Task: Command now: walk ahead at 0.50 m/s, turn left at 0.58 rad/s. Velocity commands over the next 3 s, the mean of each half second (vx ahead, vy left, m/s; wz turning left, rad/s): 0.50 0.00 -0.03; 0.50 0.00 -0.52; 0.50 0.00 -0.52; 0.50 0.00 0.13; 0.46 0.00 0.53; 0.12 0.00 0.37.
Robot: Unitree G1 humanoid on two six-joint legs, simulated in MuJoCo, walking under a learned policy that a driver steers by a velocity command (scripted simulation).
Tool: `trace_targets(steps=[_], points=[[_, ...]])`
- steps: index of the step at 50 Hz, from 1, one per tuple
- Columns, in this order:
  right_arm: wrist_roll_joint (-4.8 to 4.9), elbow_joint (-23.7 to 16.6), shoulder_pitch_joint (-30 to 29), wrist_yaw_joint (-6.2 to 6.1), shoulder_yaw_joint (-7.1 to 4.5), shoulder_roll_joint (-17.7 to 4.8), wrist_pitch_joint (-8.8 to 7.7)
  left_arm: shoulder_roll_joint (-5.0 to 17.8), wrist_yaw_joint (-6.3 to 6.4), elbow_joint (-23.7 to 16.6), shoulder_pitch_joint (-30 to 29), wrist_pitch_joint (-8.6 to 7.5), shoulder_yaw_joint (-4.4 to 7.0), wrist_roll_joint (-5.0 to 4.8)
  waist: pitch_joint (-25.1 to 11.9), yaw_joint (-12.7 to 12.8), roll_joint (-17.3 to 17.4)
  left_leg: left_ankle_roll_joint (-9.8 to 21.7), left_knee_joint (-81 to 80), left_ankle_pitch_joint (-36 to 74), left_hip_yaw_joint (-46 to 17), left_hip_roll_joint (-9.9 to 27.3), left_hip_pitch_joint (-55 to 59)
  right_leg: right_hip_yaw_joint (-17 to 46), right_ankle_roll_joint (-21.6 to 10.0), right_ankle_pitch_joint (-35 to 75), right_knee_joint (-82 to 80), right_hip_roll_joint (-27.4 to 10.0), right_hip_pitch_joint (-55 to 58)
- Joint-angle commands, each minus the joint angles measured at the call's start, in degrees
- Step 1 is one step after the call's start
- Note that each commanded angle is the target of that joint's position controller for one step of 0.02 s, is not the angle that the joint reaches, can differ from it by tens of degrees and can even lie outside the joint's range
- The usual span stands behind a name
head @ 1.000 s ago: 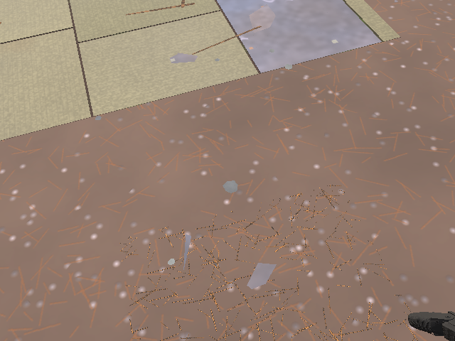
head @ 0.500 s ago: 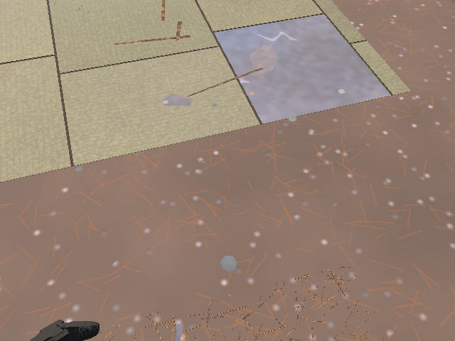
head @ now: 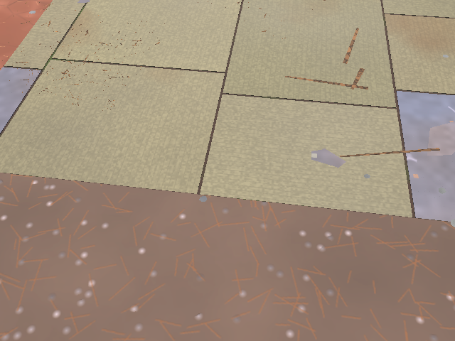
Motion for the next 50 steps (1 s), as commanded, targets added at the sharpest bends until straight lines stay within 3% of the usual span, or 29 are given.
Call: trace_targets(steps=[1,4,6,7,8,9,10,11,12,13,14,16,18,20,25,28,31,33,34,35,36,37,38,39,40,41,43,45,50], points=[[-0.01,-4.9,-4.6,1.18,0.56,-0.4,-1.16,9.4,0.32,-3.7,-4.0,-0.71,1.9,-0.43,1.0,-0.4,-5.6,0.9,-7.9,7.2,2.0,0.0,1.8,4.2,-7.9,19.2,-5.7,-15.0,-1.2],[0.04,-7.2,-9.3,1.83,0.97,0.3,-1.37,10.4,-0.02,-1.1,0.5,0.06,1.99,-1.53,2.4,0.6,-5.0,2.9,-13.5,3.9,3.0,-1.5,3.5,3.9,-7.8,21.3,-4.9,-16.9,2.2],[-0.31,-8.0,-9.5,1.96,0.48,-1.1,-1.57,11.7,-0.18,0.3,1.4,0.89,2.13,-2.27,2.3,-1.3,-6.0,4.9,-16.6,-2.5,4.6,-3.8,6.3,4.3,-7.7,31.8,-1.5,-18.2,5.3],[-0.67,-7.6,-6.9,1.83,-0.24,-2.6,-1.64,12.7,-0.09,0.8,1.2,1.27,2.22,-2.54,0.2,-3.7,-7.2,6.0,-18.3,-4.6,5.9,-5.4,11.4,4.2,-7.2,41.4,2.8,-18.2,6.1],[-0.9,-5.5,0.3,1.51,-1.46,-4.8,-1.71,12.8,0.01,1.2,0.4,1.66,1.93,-2.75,-4.1,-8.4,-7.1,7.6,-21.6,-1.8,7.4,-7.0,22.3,2.7,-6.0,48.0,11.2,-16.5,4.4],[-1.08,-2.8,9.2,0.72,-3.02,-8.0,-1.52,11.3,0.16,1.3,0.8,1.48,1.07,-2.37,-9.7,-12.7,-6.6,9.1,-21.1,2.3,5.5,-5.5,38.2,1.6,-4.0,43.5,22.7,-14.0,-3.9],[-2.65,-1.8,16.9,-0.32,-4.41,-14.5,-1.24,5.2,-0.35,-1.2,4.1,0.57,-1.11,-0.95,-20.1,-13.0,4.3,16.4,-20.1,-0.4,-17.4,11.4,62.7,0.6,0.0,16.6,45.7,-6.9,-26.7],[-2.06,-2.2,17.2,-0.5,-3.55,-12.3,-1.26,4.7,-0.61,0.1,5.4,-0.34,-1.56,-1.18,-29.1,-12.3,8.4,20.6,-28.3,-1.9,-36.2,19.5,65.1,10.6,1.1,-20.1,58.3,-0.7,-33.1],[-1.91,-2.0,14.3,-0.19,-2.26,-8.7,-1.52,10.4,-0.85,-1.1,0.7,-0.59,0.36,-3.15,-21.0,-13.0,3.9,17.7,-30.0,-3.7,-28.6,17.5,58.1,14.6,0.7,-18.6,61.7,-3.6,-37.8],[-1.52,-1.3,11.2,-0.15,-1.72,-7.0,-1.83,9.5,-0.8,-2.4,-2.7,-0.56,0.24,-3.67,-12.5,-11.0,3.6,15.5,-31.3,-2.6,-19.3,14.7,49.9,12.4,0.4,-14.5,59.4,-6.4,-39.6],[-1.4,-0.5,7.9,0.09,-1.21,-4.9,-2.29,8.2,-0.45,-2.5,-3.9,-0.25,0.15,-2.73,-7.7,-8.8,1.9,13.9,-33.7,-1.4,-13.7,11.9,42.6,11.6,0.8,-10.2,55.5,-8.3,-38.6],[-1.8,-0.3,3.5,0.35,-0.75,-2.4,-3.61,6.6,-0.06,-0.9,-0.3,1.57,0.41,-2.05,-4.7,-5.0,4.1,12.7,-38.7,0.0,-6.8,9.2,33.3,12.1,1.6,-3.7,52.9,-10.4,-31.8],[-2.03,0.9,2.2,0.31,-1.05,-2.1,-4.89,4.2,0.17,-0.3,0.9,2.95,0.14,-2.1,-3.1,-3.5,2.5,13.2,-42.1,3.4,-2.5,9.2,29.8,12.3,2.5,-0.7,52.0,-10.4,-30.9],[-2.55,2.3,2.2,-0.13,-1.39,-2.6,-5.43,3.8,0.46,-1.2,-1.7,3.48,0.24,-2.0,-0.8,-3.4,1.4,12.8,-43.5,6.2,1.8,8.9,29.8,13.5,3.2,3.7,48.4,-10.4,-34.2],[-2.2,4.8,4.1,-1.32,-2.12,-4.7,-5.1,1.9,-1.12,-3.8,-9.6,2.72,-0.6,-1.33,1.8,-5.9,-0.3,11.0,-44.7,8.6,10.5,7.7,32.9,10.4,2.5,17.1,31.2,-9.1,-34.7],[-1.33,6.7,7.0,-1.66,-2.78,-6.3,-4.21,1.7,-2.19,-6.4,-14.9,2.74,-0.99,-1.3,3.8,-7.9,-1.5,10.6,-43.9,9.5,12.3,9.9,38.2,8.3,0.9,16.4,25.3,-8.7,-36.6],[-0.32,8.0,8.0,-1.83,-3.37,-7.6,-2.79,2.7,-3.14,-8.7,-17.2,2.86,-0.73,-1.28,3.9,-7.8,-0.9,9.4,-39.6,16.8,13.9,11.5,44.6,5.9,-1.5,10.2,22.4,-7.4,-37.5],[0.0,7.9,6.9,-2.21,-3.82,-9.3,-1.86,4.4,-3.38,-9.2,-14.6,3.17,0.23,-1.32,0.4,-5.3,1.0,8.0,-31.8,35.9,15.4,11.3,46.5,2.3,-3.7,4.3,22.5,-3.8,-31.2],[0.14,7.7,6.2,-2.39,-3.9,-9.8,-1.3,6.1,-3.28,-8.4,-9.5,3.37,1.27,-1.5,-2.9,-2.2,1.5,7.1,-23.8,43.8,16.3,10.4,45.8,0.6,-5.2,2.1,22.4,-1.2,-24.2],[0.39,7.3,5.3,-2.54,-3.56,-9.3,-0.97,8.9,-2.71,-6.2,-0.7,3.49,3.04,-1.7,-7.6,2.7,0.4,5.1,-11.7,43.5,17.8,8.0,41.2,0.3,-7.3,4.7,18.9,1.7,-11.3],[-0.9,6.4,6.8,-2.73,-2.46,-6.9,-1.44,14.3,-1.45,-4.5,7.7,4.16,5.11,-1.91,-12.8,5.5,-6.7,2.1,6.3,24.6,17.8,5.0,27.3,12.5,-10.7,5.5,16.9,-4.5,5.6],[-2.51,3.5,11.9,-1.93,0.0,1.3,-3.05,19.2,-1.28,-5.4,5.1,3.59,5.52,-2.16,-17.4,-2.1,-19.7,-1.5,24.9,-27.6,10.2,-7.8,2.8,46.0,-21.5,-6.7,9.6,-17.7,21.5],[-0.34,3.1,5.6,-1.16,-0.48,-3.5,-5.22,14.3,-1.75,-7.1,5.7,2.55,4.02,-1.72,-21.8,2.3,-11.6,-0.1,29.5,-28.8,-2.0,-7.3,-3.1,54.7,-21.8,-11.5,2.2,-20.4,23.9],[1.56,1.5,0.8,-0.73,-1.1,-5.8,-6.4,11.4,-1.87,-6.8,3.9,1.71,3.21,-1.29,-14.0,2.5,-9.0,1.4,27.8,-23.2,-2.0,-4.8,-7.2,46.9,-19.2,-7.4,1.1,-19.3,18.8],[0.79,1.6,0.0,-1.07,-0.89,-5.3,-7.09,10.0,-1.81,-7.1,0.7,1.3,2.77,-1.53,-9.3,0.1,-4.5,2.2,23.0,-18.2,-1.8,-2.2,-5.4,40.0,-17.2,-1.2,1.6,-16.8,11.0],[-0.83,2.2,0.0,-1.47,-1.24,-5.5,-7.18,8.1,-1.62,-7.8,-2.9,1.27,2.24,-1.38,-6.5,-2.1,-3.4,1.9,18.1,-15.3,-1.7,-0.5,-1.9,34.7,-15.9,5.7,1.4,-14.6,3.9],[-1.64,2.5,1.8,-1.34,-1.66,-5.6,-5.98,6.7,-1.08,-9.4,-5.5,1.19,1.64,-0.43,-5.7,-4.8,-5.2,0.8,13.9,-12.1,-2.0,0.6,3.9,30.4,-15.7,13.7,-0.7,-12.4,-2.9],[-2.11,2.4,1.6,-1.33,-1.34,-4.0,-4.84,7.7,-0.42,-9.2,-4.8,1.01,1.87,-0.84,-4.6,-5.3,-4.6,-1.1,9.1,-10.1,-0.6,0.3,4.8,26.6,-15.9,19.4,-1.6,-11.2,-6.9],[-1.92,-0.4,-8.7,-0.94,0.03,-1.0,-4.62,9.4,1.15,-8.0,-1.3,1.81,2.36,-1.36,-1.9,-1.7,-7.0,-3.6,-12.3,7.4,0.9,-3.5,8.0,20.9,-11.8,14.9,-1.1,-6.2,-12.0]])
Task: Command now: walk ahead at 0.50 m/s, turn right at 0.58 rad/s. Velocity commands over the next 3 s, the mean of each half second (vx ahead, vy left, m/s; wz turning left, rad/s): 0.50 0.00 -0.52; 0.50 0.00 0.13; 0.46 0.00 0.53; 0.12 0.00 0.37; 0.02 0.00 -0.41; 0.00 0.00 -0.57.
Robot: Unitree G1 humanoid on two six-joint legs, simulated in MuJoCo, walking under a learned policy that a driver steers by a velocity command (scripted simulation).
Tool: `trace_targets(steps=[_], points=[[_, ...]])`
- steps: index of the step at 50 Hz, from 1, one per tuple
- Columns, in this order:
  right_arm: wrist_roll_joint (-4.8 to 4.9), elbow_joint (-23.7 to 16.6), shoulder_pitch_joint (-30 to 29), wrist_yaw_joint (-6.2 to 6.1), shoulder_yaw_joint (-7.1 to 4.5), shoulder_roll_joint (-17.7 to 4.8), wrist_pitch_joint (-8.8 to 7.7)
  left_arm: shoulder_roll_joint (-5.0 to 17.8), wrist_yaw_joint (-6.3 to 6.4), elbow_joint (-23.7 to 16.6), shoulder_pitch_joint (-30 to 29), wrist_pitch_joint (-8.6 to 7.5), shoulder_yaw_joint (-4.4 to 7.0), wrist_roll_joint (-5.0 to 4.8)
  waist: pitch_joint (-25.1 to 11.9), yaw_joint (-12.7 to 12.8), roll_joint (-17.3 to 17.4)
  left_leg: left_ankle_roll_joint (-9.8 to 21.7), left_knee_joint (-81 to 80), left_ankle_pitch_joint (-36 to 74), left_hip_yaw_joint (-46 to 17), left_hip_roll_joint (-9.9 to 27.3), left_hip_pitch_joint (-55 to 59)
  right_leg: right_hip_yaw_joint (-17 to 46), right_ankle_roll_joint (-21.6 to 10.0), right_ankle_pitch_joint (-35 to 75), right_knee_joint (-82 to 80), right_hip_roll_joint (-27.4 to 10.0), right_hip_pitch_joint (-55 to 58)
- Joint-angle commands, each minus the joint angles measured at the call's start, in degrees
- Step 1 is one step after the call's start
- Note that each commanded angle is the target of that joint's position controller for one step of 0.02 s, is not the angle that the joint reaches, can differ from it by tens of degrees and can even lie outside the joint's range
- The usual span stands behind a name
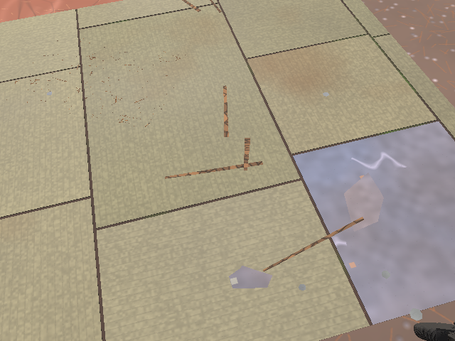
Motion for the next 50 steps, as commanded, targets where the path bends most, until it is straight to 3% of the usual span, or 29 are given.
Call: trace_targets(steps=[1,3,6,8,9,10,11,12,13,14,15,16,18,21,27,31,32,33,34,35,36,37,38,39,40,42,44,47,50], points=[[0.4,-4.3,-5.2,0.5,-0.13,-2.2,-0.72,10.4,1.04,-3.5,-0.3,-0.37,2.82,-0.3,-2.1,0.5,-6.0,-1.0,-11.3,10.6,3.1,-4.1,7.3,8.3,-7.1,10.4,-5.7,-10.4,-5.3],[1.02,-5.2,-7.8,1.0,-0.28,-3.0,-1.16,10.6,1.12,-2.7,1.6,-0.06,2.94,-0.58,-1.8,1.5,-6.4,-0.7,-14.8,12.2,2.4,-5.1,8.9,11.0,-6.6,7.5,-4.5,-11.6,-4.1],[1.25,-5.4,-7.5,1.64,-1.03,-5.1,-1.92,9.9,1.47,-2.2,2.4,0.47,2.91,-0.66,-2.1,0.6,-7.5,1.1,-18.5,8.0,0.3,-5.2,9.6,16.2,-5.6,6.2,0.6,-13.9,1.5],[1.29,-4.3,-3.2,1.58,-1.76,-6.4,-2.48,9.8,1.53,-2.6,1.1,0.84,3.04,-0.44,-3.0,-2.0,-9.2,3.2,-19.9,3.7,1.1,-5.4,14.7,18.2,-4.5,9.4,4.6,-14.2,2.7],[0.9,-2.9,2.4,1.22,-2.57,-7.7,-2.77,8.4,1.38,-3.0,0.3,0.87,2.54,-0.28,-6.0,-5.0,-8.8,4.9,-21.9,4.2,1.8,-5.1,23.1,16.9,-2.9,12.9,10.2,-11.6,1.5],[-0.13,-2.1,10.3,0.76,-3.36,-10.3,-2.95,5.2,1.05,-4.1,0.2,0.74,1.31,0.43,-13.8,-8.5,-4.8,8.3,-20.3,1.4,-5.0,2.5,37.5,13.2,-0.9,8.4,24.1,-8.3,-4.2],[-0.97,-0.6,16.4,0.67,-4.52,-15.2,-2.31,1.1,1.05,-5.5,8.2,0.23,0.07,-0.69,-21.9,-6.0,12.2,17.6,-23.9,-9.3,-29.9,16.1,58.0,5.4,3.5,-17.1,43.9,0.6,-24.3],[0.65,-0.2,16.7,1.12,-3.82,-11.4,-1.92,5.8,1.15,-4.8,9.4,0.02,0.46,-1.61,-21.0,-6.2,14.7,19.1,-28.4,-24.0,-42.0,19.5,58.3,5.4,4.3,-22.7,53.5,-3.2,-33.7],[0.91,-1.1,13.7,0.89,-2.65,-7.0,-1.6,10.1,1.16,-4.8,3.7,0.25,1.61,-1.54,-12.8,-7.9,7.8,16.4,-29.9,-25.7,-33.6,16.8,51.4,5.3,4.8,-17.3,56.2,-5.8,-36.1],[0.46,-1.3,10.9,0.68,-2.09,-5.6,-1.09,10.5,1.24,-5.7,-0.5,0.52,1.85,-0.82,-8.0,-7.5,3.6,14.3,-30.2,-18.9,-24.8,14.2,44.3,3.0,5.1,-13.0,55.6,-7.8,-34.8],[0.2,-0.8,9.1,0.61,-1.65,-4.5,-0.84,9.8,1.09,-6.5,-3.0,0.51,1.98,-0.14,-4.3,-6.6,2.5,13.8,-31.4,-11.6,-18.8,11.9,38.2,2.6,5.3,-10.2,53.0,-9.3,-33.6],[-0.15,-0.4,8.3,0.46,-1.25,-3.6,-0.91,8.8,0.74,-6.8,-3.2,0.67,2.11,-0.22,-3.2,-5.3,3.6,13.0,-32.7,-6.8,-14.1,10.1,34.7,2.5,5.1,-8.3,50.8,-10.9,-31.3],[0.12,0.9,9.0,0.65,-1.2,-3.3,-1.37,5.7,0.35,-6.9,-2.4,1.05,1.5,-0.69,-2.7,-4.5,4.5,13.7,-35.2,-2.6,-9.1,8.3,31.4,1.3,5.0,-7.4,47.4,-11.5,-28.5],[0.62,2.9,10.2,0.97,-1.84,-5.6,-1.87,3.4,0.24,-8.1,-5.1,1.15,0.58,-0.11,-1.5,-4.2,2.8,16.0,-37.8,3.4,-5.0,9.2,30.9,1.0,5.6,-4.6,39.3,-11.7,-30.2],[1.86,5.8,13.1,0.81,-2.1,-8.4,-0.65,2.0,-1.56,-10.0,-15.4,-0.59,-0.77,0.1,-0.1,-7.2,1.6,14.3,-38.3,9.4,4.0,6.8,32.0,-4.6,5.5,10.5,19.3,-10.9,-25.4],[2.63,8.6,17.2,0.81,-2.21,-9.7,0.74,3.5,-2.26,-12.1,-20.4,-0.97,-0.48,-0.26,1.2,-7.7,2.8,13.3,-35.8,13.3,3.0,9.9,37.5,-5.7,3.6,6.4,13.2,-9.4,-23.8],[2.81,9.1,17.3,0.73,-2.23,-10.2,1.16,4.2,-2.33,-12.2,-19.7,-1.14,-0.12,-0.15,0.8,-6.5,3.3,12.8,-33.8,17.3,2.6,10.2,38.4,-6.1,2.8,4.5,11.6,-8.6,-21.5],[2.96,9.3,16.6,0.58,-2.25,-10.8,1.5,5.6,-2.24,-11.3,-16.1,-1.32,0.63,0.08,-1.2,-3.7,3.7,11.9,-29.4,25.0,3.2,9.6,38.2,-7.1,1.8,4.2,9.4,-7.1,-15.2],[3.04,9.4,16.1,0.42,-1.93,-10.5,1.7,7.8,-1.89,-8.8,-8.3,-1.38,1.99,0.38,-5.9,0.6,3.0,10.5,-20.7,30.9,5.1,7.2,35.6,-8.1,0.3,6.3,7.1,-5.7,-3.4],[2.16,8.4,15.5,0.33,-0.91,-8.3,1.41,11.2,-1.13,-6.5,1.4,-1.17,3.42,0.94,-12.9,4.9,1.3,8.3,-7.6,22.9,6.6,4.5,25.9,-3.0,-2.0,8.0,9.7,-11.0,13.1],[0.84,6.2,19.8,0.6,1.26,-1.4,0.55,17.1,-0.25,-5.8,7.1,-0.65,4.53,2.09,-21.7,3.8,-12.2,4.1,14.8,-8.6,8.8,-4.1,4.1,20.9,-9.2,2.8,7.9,-27.5,33.6],[2.01,7.3,20.1,0.66,0.81,-3.9,-0.36,13.8,-0.29,-5.9,7.8,-0.59,3.61,1.87,-26.6,4.7,-13.9,3.9,24.7,-27.3,-0.1,-5.9,-1.7,34.4,-12.3,-2.9,0.8,-31.5,32.4],[3.61,6.2,16.1,0.82,-0.67,-8.1,-0.47,10.4,-0.47,-5.4,4.4,-0.79,2.41,1.32,-16.7,4.0,-10.5,4.3,27.7,-24.2,-1.2,-2.9,-6.4,25.4,-9.7,-4.4,-0.4,-29.0,25.2],[3.63,5.5,13.3,0.79,-0.7,-7.7,-0.38,8.2,-0.61,-5.2,0.9,-1.03,1.71,0.87,-10.7,2.3,-9.6,4.5,25.8,-19.2,0.4,-0.3,-6.5,17.2,-7.7,-3.2,-2.1,-26.2,17.7],[2.92,5.6,12.1,0.53,-0.83,-6.9,0.03,6.2,-0.85,-4.9,-2.6,-1.37,1.18,0.91,-7.0,0.4,-8.1,4.2,23.1,-15.1,0.8,1.3,-4.7,11.9,-6.4,-1.3,-4.5,-23.7,11.1],[2.57,6.7,14.7,0.3,-0.98,-4.9,1.8,4.2,-1.14,-4.3,-6.6,-2.58,0.93,1.42,-4.3,-3.0,-9.4,3.5,20.6,-9.6,0.3,3.0,1.7,4.5,-5.2,3.9,-8.9,-21.1,2.7],[2.56,6.6,14.6,0.23,-0.76,-2.8,3.03,4.5,-0.97,-3.1,-7.4,-3.63,1.33,1.71,-2.8,-4.3,-7.5,2.7,19.4,-6.6,0.0,3.0,2.0,-0.4,-5.7,9.5,-11.2,-21.1,0.0],[2.2,4.9,10.6,0.31,-0.77,-2.2,3.43,5.6,-0.18,-1.1,-6.4,-3.97,1.86,2.13,-0.7,-3.9,-5.7,2.1,12.1,0.7,-1.0,2.8,-1.8,-6.3,-5.4,13.4,-12.4,-20.8,1.2],[1.9,3.2,5.5,1.51,-0.16,-1.1,2.98,7.3,0.48,0.0,-5.6,-3.65,2.31,1.83,0.7,-2.3,-4.8,2.7,1.0,8.8,1.7,2.0,-0.4,-11.5,-4.2,13.8,-13.1,-20.0,2.3]])
Over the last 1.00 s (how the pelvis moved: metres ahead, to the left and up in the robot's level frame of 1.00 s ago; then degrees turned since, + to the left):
0.55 -0.04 0.00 -22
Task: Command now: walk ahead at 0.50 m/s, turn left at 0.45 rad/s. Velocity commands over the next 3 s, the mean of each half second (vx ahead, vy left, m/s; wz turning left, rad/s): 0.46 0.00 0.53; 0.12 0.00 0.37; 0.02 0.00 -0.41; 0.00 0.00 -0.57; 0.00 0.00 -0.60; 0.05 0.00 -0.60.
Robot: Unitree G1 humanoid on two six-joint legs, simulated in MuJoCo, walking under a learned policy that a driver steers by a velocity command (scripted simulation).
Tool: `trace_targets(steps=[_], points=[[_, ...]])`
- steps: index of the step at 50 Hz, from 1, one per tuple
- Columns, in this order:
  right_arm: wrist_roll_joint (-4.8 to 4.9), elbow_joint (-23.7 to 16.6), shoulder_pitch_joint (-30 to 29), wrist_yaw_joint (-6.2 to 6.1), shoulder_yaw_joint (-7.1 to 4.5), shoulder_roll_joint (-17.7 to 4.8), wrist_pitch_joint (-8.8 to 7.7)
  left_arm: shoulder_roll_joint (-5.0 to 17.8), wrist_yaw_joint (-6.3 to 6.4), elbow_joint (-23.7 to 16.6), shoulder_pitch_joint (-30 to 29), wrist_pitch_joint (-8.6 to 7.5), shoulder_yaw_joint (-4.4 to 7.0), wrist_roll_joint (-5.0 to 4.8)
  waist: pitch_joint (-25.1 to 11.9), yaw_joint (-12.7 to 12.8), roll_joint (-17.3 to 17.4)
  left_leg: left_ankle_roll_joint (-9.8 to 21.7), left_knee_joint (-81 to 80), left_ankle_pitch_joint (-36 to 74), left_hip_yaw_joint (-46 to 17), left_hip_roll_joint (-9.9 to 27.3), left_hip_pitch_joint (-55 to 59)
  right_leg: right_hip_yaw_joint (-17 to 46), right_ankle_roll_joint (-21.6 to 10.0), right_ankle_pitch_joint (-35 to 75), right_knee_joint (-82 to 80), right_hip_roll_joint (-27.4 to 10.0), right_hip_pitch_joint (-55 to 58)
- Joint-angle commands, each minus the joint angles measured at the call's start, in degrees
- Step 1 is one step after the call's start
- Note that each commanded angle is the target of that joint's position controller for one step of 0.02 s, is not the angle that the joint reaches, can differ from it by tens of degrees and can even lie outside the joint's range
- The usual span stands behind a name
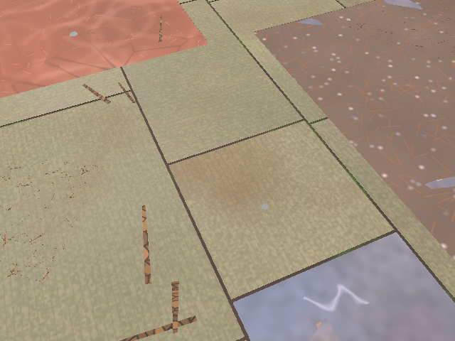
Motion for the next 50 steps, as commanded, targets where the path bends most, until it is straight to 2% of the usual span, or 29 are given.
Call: trace_targets(steps=[1,5,7,9,10,11,12,13,14,15,16,17,20,23,28,32,33,34,35,36,37,38,39,41,44,46,48,49,50], points=[[-0.34,-4.1,-3.1,1.15,0.5,-0.4,-0.52,8.6,0.82,-3.6,-4.5,-0.98,1.93,-0.32,2.9,-0.8,-5.4,0.5,-8.5,7.4,1.2,0.7,1.9,3.1,-7.7,14.9,-8.3,-15.6,-3.4],[-0.33,-7.4,-9.0,2.45,0.71,-0.9,-0.41,10.3,1.11,-1.4,-1.2,0.43,2.7,-1.59,4.9,1.0,-4.6,2.9,-15.1,4.1,3.7,0.0,-0.5,0.6,-6.7,17.5,-5.8,-18.1,4.6],[-0.36,-8.7,-9.5,3.0,0.33,-1.8,-0.31,11.4,1.24,-0.9,-1.2,1.37,3.07,-2.1,4.1,0.2,-5.4,4.7,-16.6,-0.9,6.0,-1.7,1.2,-0.8,-5.6,27.4,-1.6,-18.8,7.9],[-0.25,-8.6,-4.8,3.06,-0.96,-4.0,0.04,13.1,1.61,-1.1,-2.2,2.36,3.5,-2.45,-0.4,-3.2,-7.4,7.1,-16.2,-6.8,9.8,-6.0,9.7,-2.4,-4.2,47.1,8.5,-18.2,9.1],[0.0,-7.0,2.6,2.77,-2.38,-6.2,0.15,13.3,1.74,-1.4,-3.2,2.9,3.43,-2.7,-4.4,-7.6,-6.9,8.9,-18.7,-6.1,11.1,-8.9,19.8,-3.8,-2.7,51.2,19.0,-16.5,6.7],[0.14,-4.5,12.1,1.81,-4.52,-10.2,0.53,12.1,1.97,-1.8,-2.6,2.79,2.82,-2.3,-9.5,-12.0,-4.2,11.3,-21.1,-3.7,7.3,-9.3,36.2,-4.4,-0.3,42.5,33.8,-14.1,-2.9],[0.59,-4.1,13.8,0.7,-6.04,-17.2,0.77,4.6,1.54,-4.6,1.6,1.78,0.56,0.13,-12.9,-7.4,11.0,20.0,-24.5,-8.8,-20.9,5.3,54.8,-3.1,4.1,-3.1,55.4,-4.9,-28.0],[-0.02,-6.6,13.8,1.19,-5.04,-16.0,-0.33,4.8,0.87,-5.6,0.1,-0.61,-0.32,-0.89,-22.7,-7.8,8.4,26.7,-34.8,-17.2,-45.8,12.9,62.4,11.9,4.2,-23.5,65.2,1.8,-38.0],[-0.47,-6.2,12.7,1.56,-3.79,-11.7,-1.2,9.0,0.18,-7.2,-6.8,-2.03,0.79,-3.32,-16.9,-10.0,2.9,22.9,-37.4,-15.6,-39.1,11.8,59.7,15.5,2.8,-19.0,65.9,-1.6,-43.9],[-0.28,-6.2,10.2,1.5,-3.33,-9.9,-1.77,8.5,0.17,-7.9,-8.7,-2.88,0.53,-3.46,-10.7,-8.3,1.1,20.7,-37.0,-11.5,-31.0,9.4,52.1,15.0,1.6,-13.9,61.8,-4.1,-44.1],[-0.17,-6.8,6.2,1.33,-2.79,-8.0,-1.9,8.3,0.69,-7.1,-8.6,-3.13,0.68,-2.0,-6.9,-5.7,-2.1,18.7,-36.9,-5.7,-24.6,6.8,43.9,14.8,1.6,-10.1,56.6,-6.4,-40.9],[-0.65,-7.8,3.4,1.07,-2.1,-6.0,-1.94,9.0,0.95,-6.6,-7.9,-2.68,1.19,-0.99,-5.2,-3.6,-1.3,17.7,-37.7,0.2,-20.2,4.8,37.7,15.0,1.9,-7.4,52.8,-7.8,-36.5],[-1.22,-9.0,1.8,0.16,-2.23,-6.8,-2.03,7.6,0.99,-6.7,-6.8,-0.63,1.21,-0.15,-3.8,-1.3,-0.5,17.9,-38.8,19.0,-14.3,2.9,29.0,13.5,4.5,-4.9,47.1,-7.3,-31.0],[-0.83,-8.3,3.2,-1.28,-2.95,-8.8,-1.16,5.2,1.3,-8.1,-10.8,0.22,0.35,0.19,-3.1,-1.9,-0.1,15.2,-36.2,29.5,-7.7,-1.0,24.4,11.6,6.6,2.7,35.4,-4.1,-28.6],[-0.17,-7.6,6.2,-2.63,-3.08,-8.5,1.43,5.4,0.09,-9.9,-17.9,0.45,-0.03,-0.99,-5.4,-5.1,3.4,11.1,-32.0,17.8,-11.1,-2.1,25.6,12.7,6.7,14.5,19.1,0.7,-22.6],[-0.35,-9.0,3.1,-3.23,-2.79,-6.9,2.04,8.5,-0.28,-9.2,-13.9,-0.38,1.31,-0.47,-5.8,-1.9,4.7,8.9,-23.3,11.7,-19.0,-1.5,30.0,15.3,3.8,12.5,11.7,0.0,-18.5],[-0.42,-9.8,2.3,-3.14,-2.33,-5.5,1.93,9.3,0.0,-8.7,-11.2,-0.85,1.58,0.18,-7.4,-0.5,3.4,7.0,-17.8,8.7,-18.0,-4.5,28.9,15.4,2.0,19.7,7.7,-2.3,-12.4],[-1.46,-11.1,3.8,-3.04,-1.23,-2.2,1.73,12.2,0.58,-8.9,-7.9,-0.84,1.99,1.24,-13.7,-0.4,-4.9,4.2,-4.0,-7.5,-12.8,-9.2,22.7,24.3,-1.7,36.7,9.7,-13.2,0.3],[-0.84,-10.7,16.3,-2.76,-0.66,-0.4,1.77,13.6,0.72,-9.0,-7.7,0.23,1.99,2.26,-19.8,-6.2,-19.5,1.1,9.3,-40.4,-9.0,-16.2,9.5,42.7,-13.4,47.2,10.5,-27.0,13.8],[-0.38,-8.8,18.4,-2.55,-1.86,-7.1,2.31,10.7,0.61,-9.3,-9.0,1.23,1.82,0.04,-19.8,-5.9,-16.3,-0.9,16.7,-36.5,-7.6,-10.6,5.5,47.6,-15.5,30.4,8.4,-28.6,10.9],[0.01,-8.8,11.7,-2.83,-3.05,-10.6,3.35,6.9,0.87,-10.5,-10.8,1.85,0.75,-0.26,-13.5,-3.3,-11.0,-2.4,19.7,-31.6,-5.7,-8.7,3.6,38.9,-12.8,21.5,7.4,-23.6,5.7],[-0.07,-9.2,8.4,-3.26,-3.32,-10.5,4.48,5.9,1.04,-10.6,-12.7,2.72,0.21,0.09,-10.6,-3.3,-8.0,-3.2,19.7,-27.7,-4.1,-7.4,3.7,32.9,-10.5,14.2,6.0,-20.1,0.5],[-0.51,-9.9,6.3,-3.55,-3.16,-9.7,5.34,5.6,1.08,-10.4,-14.1,3.31,-0.16,0.06,-7.5,-3.0,-8.4,-3.7,18.9,-25.7,-3.6,-6.8,5.1,29.9,-10.1,10.2,4.3,-17.5,-5.1],[-0.85,-10.2,6.7,-3.29,-1.83,-4.9,5.57,6.3,0.98,-9.3,-14.9,3.71,-0.27,0.71,-4.9,-4.1,-10.5,-3.6,12.4,-23.6,-1.7,-7.1,11.9,23.4,-9.6,9.2,1.5,-13.0,-13.1],[-2.15,-9.1,6.7,-2.92,0.1,-0.2,4.43,4.6,0.06,-7.8,-15.7,3.35,-0.92,0.11,-7.1,-4.3,-11.5,-3.1,-5.7,-23.2,0.4,-5.7,20.6,20.0,-10.0,13.4,2.4,-11.0,-13.4],[-2.1,-8.7,5.1,-2.64,-0.1,-1.6,3.99,6.8,-0.43,-6.8,-13.9,3.64,-0.28,-0.78,-7.8,-3.0,-12.3,-2.8,-14.8,-18.0,1.3,-6.3,23.8,22.1,-10.6,10.9,3.4,-11.5,-11.4],[-1.82,-7.6,6.1,-2.37,-0.63,-3.0,3.88,8.8,-0.48,-6.7,-14.0,4.2,0.08,-1.6,-6.7,-4.4,-11.2,-1.2,-25.4,-8.9,2.8,-7.7,29.3,23.8,-9.4,4.7,4.2,-11.2,-13.7],[-2.05,-7.8,5.4,-2.39,-0.88,-4.1,3.81,8.7,-0.41,-6.3,-12.9,4.28,-0.04,-2.01,-5.9,-4.4,-10.5,0.4,-28.6,-6.9,2.0,-7.2,32.2,24.6,-7.5,0.5,4.1,-10.4,-16.3],[-2.64,-8.7,5.1,-2.67,-1.23,-6.3,3.69,8.1,-0.52,-6.2,-12.1,4.08,-0.31,-1.88,-5.9,-4.3,-8.1,2.6,-28.8,-4.9,-1.5,-2.9,35.6,24.6,-4.7,-3.4,5.3,-9.4,-20.0]])
Over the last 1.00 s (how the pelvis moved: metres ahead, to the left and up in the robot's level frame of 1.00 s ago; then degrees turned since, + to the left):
0.53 -0.09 0.00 -8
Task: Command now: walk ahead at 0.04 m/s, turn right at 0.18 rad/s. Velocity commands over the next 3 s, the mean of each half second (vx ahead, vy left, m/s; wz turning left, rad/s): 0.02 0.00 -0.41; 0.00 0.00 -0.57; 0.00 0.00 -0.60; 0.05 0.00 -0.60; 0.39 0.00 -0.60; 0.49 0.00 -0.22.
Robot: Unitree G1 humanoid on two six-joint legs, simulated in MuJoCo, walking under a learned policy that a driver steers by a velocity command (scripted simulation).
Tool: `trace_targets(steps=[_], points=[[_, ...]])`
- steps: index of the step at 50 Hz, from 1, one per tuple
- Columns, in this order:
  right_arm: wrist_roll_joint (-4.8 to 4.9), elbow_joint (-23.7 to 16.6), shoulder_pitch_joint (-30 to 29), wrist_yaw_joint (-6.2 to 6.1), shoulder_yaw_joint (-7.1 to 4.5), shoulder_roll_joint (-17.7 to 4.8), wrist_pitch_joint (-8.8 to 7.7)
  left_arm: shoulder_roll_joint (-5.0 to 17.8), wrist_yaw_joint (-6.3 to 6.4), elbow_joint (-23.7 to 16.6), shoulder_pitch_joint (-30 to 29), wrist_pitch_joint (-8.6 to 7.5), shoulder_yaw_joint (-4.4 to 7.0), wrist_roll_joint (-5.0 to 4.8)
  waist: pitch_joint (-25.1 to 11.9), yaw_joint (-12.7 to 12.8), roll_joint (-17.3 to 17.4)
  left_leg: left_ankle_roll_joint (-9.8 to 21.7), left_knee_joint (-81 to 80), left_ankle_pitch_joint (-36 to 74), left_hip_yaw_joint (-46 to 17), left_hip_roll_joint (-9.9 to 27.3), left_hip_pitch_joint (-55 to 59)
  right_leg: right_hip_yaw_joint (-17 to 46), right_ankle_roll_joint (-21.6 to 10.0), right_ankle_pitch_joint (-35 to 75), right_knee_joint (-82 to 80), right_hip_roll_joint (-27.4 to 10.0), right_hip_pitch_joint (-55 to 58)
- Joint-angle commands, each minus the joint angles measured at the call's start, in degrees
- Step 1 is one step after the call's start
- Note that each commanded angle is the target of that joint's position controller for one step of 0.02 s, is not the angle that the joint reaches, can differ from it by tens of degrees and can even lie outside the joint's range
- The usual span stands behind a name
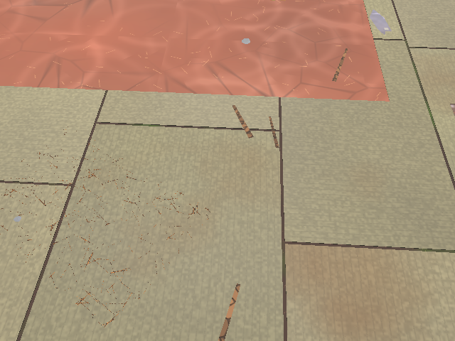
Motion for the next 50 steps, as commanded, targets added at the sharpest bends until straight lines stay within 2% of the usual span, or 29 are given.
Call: trace_targets(steps=[1,2,3,5,8,10,13,14,15,16,17,18,19,20,22,27,31,35,37,38,39,40,41,42,43,44,45,48,50], points=[[-1.05,-2.4,4.5,-0.66,-3.44,-12.2,-0.42,7.9,-0.23,-4.8,-2.8,-1.18,1.82,-0.13,-6.5,-1.5,2.1,6.2,-6.2,3.3,-5.0,7.3,10.7,9.7,-2.2,-12.5,-5.0,-5.7,-6.1],[-0.93,-1.6,4.6,-0.62,-3.59,-10.9,-0.41,7.6,-0.17,-5.1,-3.6,-1.27,1.77,-0.2,-6.0,-1.8,8.0,8.6,-9.0,-2.6,-6.8,9.1,5.5,3.6,0.0,-13.8,0.1,-1.7,-3.9],[-0.95,-2.4,2.6,-0.64,-3.17,-9.3,-0.69,8.0,-0.08,-5.0,-3.9,-1.16,2.05,-0.16,-4.2,-2.0,9.7,9.2,-11.5,-3.1,-8.3,10.6,3.7,1.8,1.0,-11.2,4.8,-0.3,-4.1],[-0.58,-3.4,-0.4,-1.2,-3.56,-9.6,-1.46,8.3,0.13,-4.2,-1.7,-0.51,2.81,-0.25,-3.4,-1.6,11.8,10.4,-10.7,7.1,-9.4,13.9,4.3,-0.3,1.1,-12.9,13.1,-0.4,-6.2],[0.29,-3.3,0.0,-1.85,-3.67,-9.4,-2.27,7.4,-0.45,-5.4,-1.5,0.55,3.16,-0.72,-4.3,-2.5,9.3,13.3,-7.5,28.4,-9.3,18.6,8.5,0.0,1.5,-21.5,21.7,-3.1,-10.4],[0.84,-3.3,-1.2,-1.86,-4.09,-10.2,-1.83,6.5,-0.93,-5.8,-1.2,1.09,2.92,-1.1,-5.2,-2.6,8.4,12.3,-5.8,31.7,-5.9,17.4,9.3,-1.7,1.9,-18.9,18.7,-3.3,-8.3],[1.84,-2.8,-2.6,-1.7,-4.33,-10.6,-0.91,7.0,-1.62,-5.4,1.7,1.7,3.47,-1.07,-6.5,-0.9,8.0,8.9,-0.6,27.3,0.1,14.4,6.7,-5.8,1.0,-6.4,5.7,-0.4,1.4],[1.88,-1.7,0.0,-1.45,-4.19,-9.6,-1.14,8.4,-1.21,-5.6,2.7,1.82,4.15,-0.62,-6.9,-0.7,4.8,6.0,4.5,21.1,3.1,12.2,3.6,-3.0,-0.5,0.9,0.1,-0.2,6.7],[0.23,-2.2,2.1,-1.19,-3.62,-7.0,-1.54,14.7,-0.26,-6.6,4.0,1.77,5.8,-0.45,-8.3,-1.8,-8.9,0.2,19.2,3.8,8.9,6.3,-7.0,13.6,-5.2,21.0,-4.6,-10.0,15.6],[-0.91,-6.2,-3.9,-1.48,-2.35,-4.2,-1.85,19.0,-0.71,-7.1,6.9,1.12,6.29,1.27,-9.9,1.0,-19.7,-2.7,31.2,-25.5,5.1,-2.9,-20.6,34.1,-17.9,33.0,-7.8,-22.9,19.2],[-0.25,-5.4,-5.0,-1.53,-3.04,-6.8,-2.01,15.9,-0.94,-7.4,7.6,0.05,5.27,1.86,-12.2,2.6,-10.1,-2.5,39.5,-26.2,-1.4,-1.2,-21.9,32.4,-20.1,30.2,-7.7,-23.4,20.8],[0.53,-4.8,-4.5,-1.46,-3.36,-7.6,-1.95,14.7,-0.65,-7.7,4.9,-0.64,4.82,1.42,-10.2,1.0,-7.0,-1.9,41.0,-21.8,-1.8,-0.2,-22.7,26.8,-17.6,27.7,-6.7,-20.8,18.8],[0.39,-3.5,-3.8,-1.83,-3.65,-7.9,-1.89,14.1,-0.06,-8.0,2.3,-0.68,4.78,0.33,-8.9,-0.1,-3.6,-1.9,38.9,-17.0,-1.8,0.8,-23.0,23.0,-14.4,22.7,-6.6,-17.5,17.4],[0.04,-3.4,-4.0,-2.26,-3.94,-8.5,-1.79,13.3,0.57,-8.3,0.2,-0.34,4.45,-0.52,-7.8,-0.7,-3.8,-2.2,36.3,-13.1,-2.2,1.4,-22.9,21.5,-12.6,20.8,-6.7,-16.0,16.1],[0.28,-2.9,-2.5,-2.02,-3.86,-7.3,-1.92,12.8,1.47,-8.8,-0.4,0.55,4.07,-0.4,-8.6,-1.8,-5.9,-3.2,35.0,-8.6,-1.2,-0.1,-18.5,18.9,-11.7,20.5,-7.4,-13.0,13.0],[0.49,-3.3,-4.3,-1.45,-3.07,-5.4,-2.52,13.4,2.71,-9.5,0.2,1.59,4.5,-0.49,-8.7,-0.7,-7.0,-4.5,21.3,-4.7,-1.6,-1.6,-16.6,20.6,-11.5,11.6,-7.8,-11.4,13.7],[0.81,-3.5,-5.0,-0.61,-3.17,-6.1,-3.27,13.9,2.55,-10.4,-0.7,2.24,4.87,-0.26,-7.3,-0.1,-8.9,-4.1,13.6,-4.9,-2.0,-2.6,-11.5,24.7,-11.6,4.4,-8.1,-10.8,9.7],[1.21,-3.5,-4.0,0.38,-3.46,-6.8,-4.48,13.9,2.06,-11.1,-1.6,2.8,5.04,-0.64,-7.7,-0.2,-9.8,-2.7,5.8,-5.6,-2.1,-3.7,-7.0,29.6,-11.1,8.0,-6.1,-10.3,10.4],[1.29,-2.7,-1.3,0.92,-3.71,-6.7,-5.06,13.5,2.15,-11.6,-3.1,3.2,4.97,-1.28,-8.2,-2.1,-9.6,-1.4,-4.1,-0.3,-1.2,-3.9,-1.4,30.2,-9.3,9.7,-3.6,-8.6,9.9],[1.09,-2.1,0.4,0.99,-4.05,-7.4,-5.23,12.8,2.35,-11.9,-3.4,3.37,4.77,-1.64,-8.4,-3.1,-8.7,-0.4,-10.2,6.1,-1.3,-2.4,3.7,29.2,-7.2,6.7,-1.8,-6.6,7.6],[0.26,-2.3,1.5,0.72,-4.77,-10.6,-5.05,10.5,2.38,-12.0,-1.3,3.33,4.13,-1.26,-10.0,-2.1,-2.5,2.9,-12.2,9.9,-8.2,6.4,10.3,25.0,-4.1,-5.3,5.1,-3.1,2.2],[-1.09,-2.6,-0.5,0.46,-5.54,-15.3,-4.32,9.1,2.19,-13.1,1.1,2.89,3.88,-1.37,-7.6,1.4,13.6,11.5,-13.5,21.5,-21.3,17.0,12.4,12.8,-0.2,-24.5,15.7,6.8,-9.5],[-2.12,-3.7,-1.1,0.55,-5.0,-12.3,-4.46,14.0,2.15,-12.2,1.6,2.33,5.42,-0.45,-7.3,-0.4,12.5,17.5,-14.0,23.4,-25.7,22.6,9.3,10.4,2.7,-29.4,30.2,4.3,-12.2],[-1.6,-4.6,-3.3,0.28,-4.0,-9.4,-4.5,16.3,2.0,-11.0,2.5,2.41,6.44,-0.74,-6.7,0.5,8.3,16.7,-13.3,21.4,-20.7,20.5,7.5,10.1,3.8,-25.6,36.6,2.2,-12.0],[-0.79,-4.9,-5.4,0.02,-3.55,-7.9,-4.3,15.4,2.08,-9.8,3.3,2.98,6.56,-0.89,-5.6,1.2,6.4,14.1,-12.7,18.0,-15.1,16.4,6.7,9.1,5.0,-22.1,39.3,1.4,-12.2],[0.07,-5.1,-6.1,-0.25,-3.19,-7.0,-4.14,14.0,2.19,-9.3,3.6,3.58,6.29,-0.77,-4.8,0.7,6.3,12.7,-12.4,16.4,-11.7,14.1,7.3,8.5,6.0,-18.8,41.8,1.2,-13.7],[0.32,-5.1,-5.9,-0.51,-2.9,-6.9,-3.89,12.3,1.99,-9.4,3.5,3.96,5.82,-0.98,-4.1,0.2,6.7,12.6,-12.4,17.6,-8.9,13.0,7.2,7.4,6.8,-17.1,42.5,0.8,-14.4],[-0.43,-4.4,-2.3,-1.1,-3.22,-8.2,-2.98,9.9,1.56,-11.8,-0.8,3.78,4.82,-1.59,-4.4,-2.9,8.7,13.8,-12.7,19.8,-4.8,12.4,11.4,3.5,8.2,-14.9,35.5,-1.0,-15.7],[-0.41,-4.1,-1.2,-1.1,-3.75,-9.6,-2.56,9.1,1.17,-12.9,-2.3,3.62,4.32,-1.27,-5.9,-4.0,9.2,14.5,-12.1,21.6,-3.8,14.0,13.9,2.5,8.4,-15.8,29.8,-2.8,-13.9]])
Over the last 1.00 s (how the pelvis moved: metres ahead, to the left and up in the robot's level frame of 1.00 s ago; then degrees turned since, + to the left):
0.41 0.08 -0.01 28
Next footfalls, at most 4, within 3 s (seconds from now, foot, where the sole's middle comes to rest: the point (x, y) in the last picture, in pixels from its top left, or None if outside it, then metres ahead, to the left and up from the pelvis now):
0.78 left None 0.15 0.08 -0.77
1.18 right None -0.02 -0.13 -0.77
1.68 left None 0.17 -0.01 -0.77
2.14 right None -0.07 -0.13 -0.77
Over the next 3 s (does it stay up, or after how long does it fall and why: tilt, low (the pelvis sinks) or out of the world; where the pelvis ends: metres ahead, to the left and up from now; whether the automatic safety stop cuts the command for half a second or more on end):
stays up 0.04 -0.51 0.01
